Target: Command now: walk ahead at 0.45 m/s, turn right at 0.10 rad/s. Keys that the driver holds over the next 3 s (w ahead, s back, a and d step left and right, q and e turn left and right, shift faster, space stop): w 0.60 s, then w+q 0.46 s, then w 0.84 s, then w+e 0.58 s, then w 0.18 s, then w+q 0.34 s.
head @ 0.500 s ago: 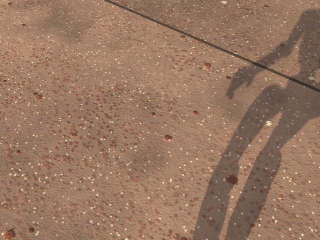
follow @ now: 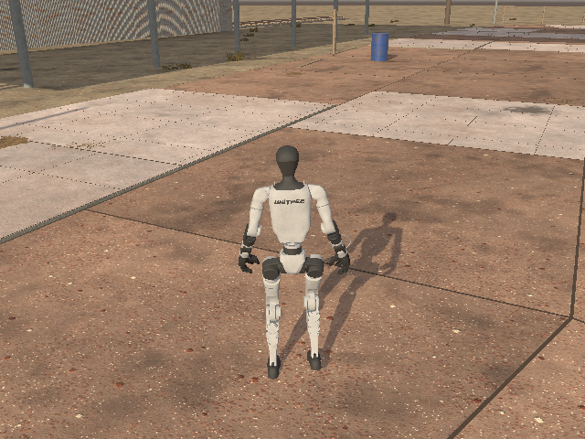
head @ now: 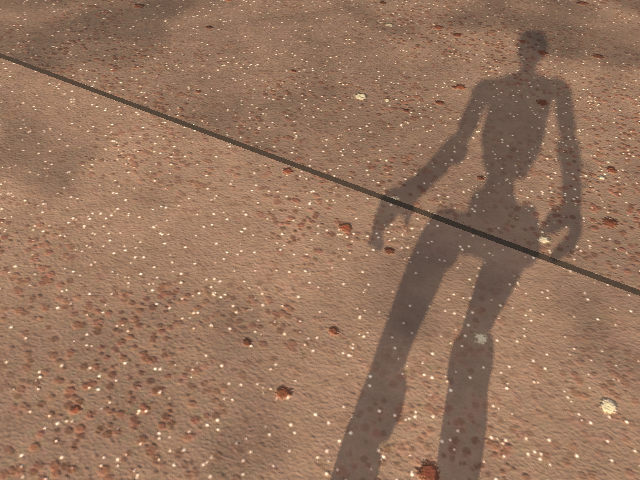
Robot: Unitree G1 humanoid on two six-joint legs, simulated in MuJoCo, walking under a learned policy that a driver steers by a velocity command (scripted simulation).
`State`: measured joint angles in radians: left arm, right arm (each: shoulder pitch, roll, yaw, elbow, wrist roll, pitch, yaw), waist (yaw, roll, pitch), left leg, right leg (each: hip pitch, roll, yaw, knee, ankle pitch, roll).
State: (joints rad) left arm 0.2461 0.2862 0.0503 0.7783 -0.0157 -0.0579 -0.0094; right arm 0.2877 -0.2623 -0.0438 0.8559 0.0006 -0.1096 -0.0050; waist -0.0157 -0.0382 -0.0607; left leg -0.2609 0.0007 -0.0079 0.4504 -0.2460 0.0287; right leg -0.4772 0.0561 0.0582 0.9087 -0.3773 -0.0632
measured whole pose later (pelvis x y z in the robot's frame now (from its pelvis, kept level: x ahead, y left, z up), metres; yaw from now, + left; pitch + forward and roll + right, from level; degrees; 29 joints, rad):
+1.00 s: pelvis +0.55 +0.01 -0.01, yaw +9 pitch +2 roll -1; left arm 0.26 0.29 0.04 0.83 -0.01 -0.10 -0.01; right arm 0.18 -0.29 -0.06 0.71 0.01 -0.07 0.04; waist 0.01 0.00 0.05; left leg -0.42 -0.07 0.01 0.54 -0.16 0.09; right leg -0.35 -0.02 0.02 1.18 -0.40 -0.01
